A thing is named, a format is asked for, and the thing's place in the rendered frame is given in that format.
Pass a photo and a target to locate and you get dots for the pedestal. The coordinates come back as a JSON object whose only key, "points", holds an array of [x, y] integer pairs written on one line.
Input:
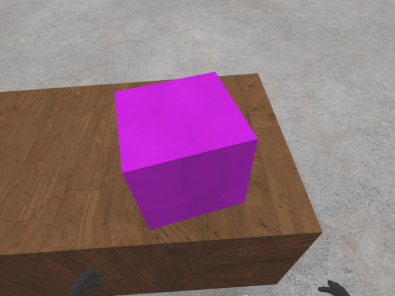
{"points": [[65, 205]]}

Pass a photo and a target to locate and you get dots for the left robot hand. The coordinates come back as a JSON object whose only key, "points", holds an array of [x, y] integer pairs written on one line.
{"points": [[81, 283]]}

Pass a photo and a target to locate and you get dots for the right robot hand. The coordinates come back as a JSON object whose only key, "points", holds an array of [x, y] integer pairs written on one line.
{"points": [[334, 289]]}

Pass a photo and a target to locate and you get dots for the carton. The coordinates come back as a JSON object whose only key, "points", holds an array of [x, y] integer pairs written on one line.
{"points": [[185, 148]]}

